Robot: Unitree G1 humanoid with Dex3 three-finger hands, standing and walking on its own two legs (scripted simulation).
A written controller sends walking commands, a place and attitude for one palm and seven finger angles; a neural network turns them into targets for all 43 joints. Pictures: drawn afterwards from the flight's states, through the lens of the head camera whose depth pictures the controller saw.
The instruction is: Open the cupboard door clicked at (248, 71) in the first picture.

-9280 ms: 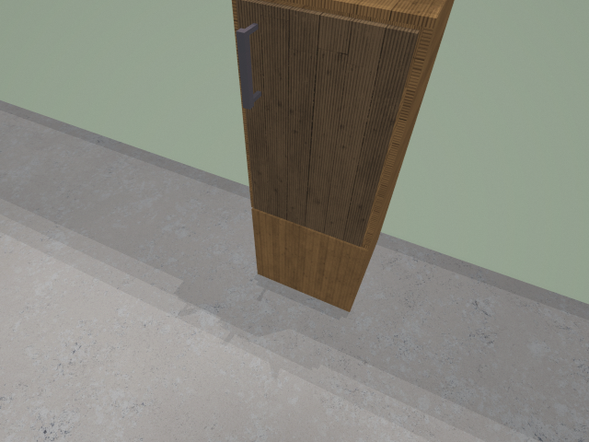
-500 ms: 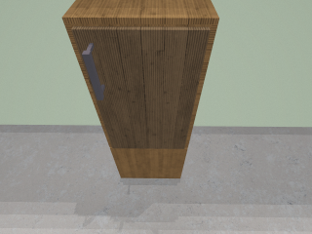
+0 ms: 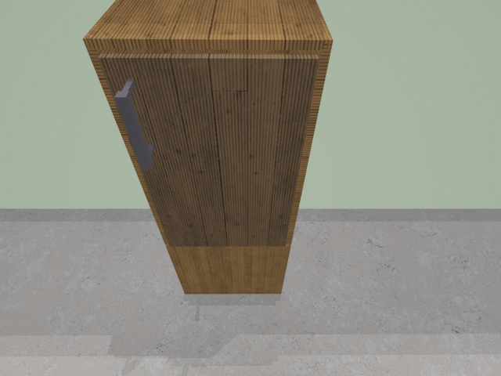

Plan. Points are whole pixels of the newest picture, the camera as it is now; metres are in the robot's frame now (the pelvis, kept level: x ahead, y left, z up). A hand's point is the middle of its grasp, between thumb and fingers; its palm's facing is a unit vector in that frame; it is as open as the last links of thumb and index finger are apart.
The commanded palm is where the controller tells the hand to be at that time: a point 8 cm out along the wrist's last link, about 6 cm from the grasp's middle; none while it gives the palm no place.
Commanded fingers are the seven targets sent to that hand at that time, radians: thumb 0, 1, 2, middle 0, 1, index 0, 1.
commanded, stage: come to a stop and stand still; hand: left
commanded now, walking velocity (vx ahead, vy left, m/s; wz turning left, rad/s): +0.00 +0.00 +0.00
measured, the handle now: (138, 127) +0.50 +0.24 +0.13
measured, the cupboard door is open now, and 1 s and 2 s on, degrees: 0 0 0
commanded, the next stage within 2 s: look again from close up in 0.98 s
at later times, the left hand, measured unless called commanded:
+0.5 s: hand out of the picture +0.01 +0.17 -0.18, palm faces +0.00 -0.97 -0.22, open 7.4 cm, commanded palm none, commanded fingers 0.00 0.90 0.90 -0.20 -0.30 -0.20 -0.30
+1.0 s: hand out of the picture +0.02 +0.19 -0.18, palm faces -0.01 -0.98 -0.22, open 7.4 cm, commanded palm none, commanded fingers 0.00 0.90 0.90 -0.20 -0.30 -0.20 -0.30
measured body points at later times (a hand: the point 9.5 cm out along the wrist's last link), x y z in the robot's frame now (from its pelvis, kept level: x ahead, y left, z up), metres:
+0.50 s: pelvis +0.00 +0.00 -0.01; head +0.01 -0.01 +0.44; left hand +0.01 +0.22 -0.16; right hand +0.03 -0.24 -0.16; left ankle -0.02 +0.12 -0.74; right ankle -0.05 -0.10 -0.74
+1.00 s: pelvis +0.01 +0.01 +0.00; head +0.02 +0.01 +0.45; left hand +0.02 +0.24 -0.16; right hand +0.01 -0.21 -0.16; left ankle -0.02 +0.12 -0.74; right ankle -0.05 -0.10 -0.74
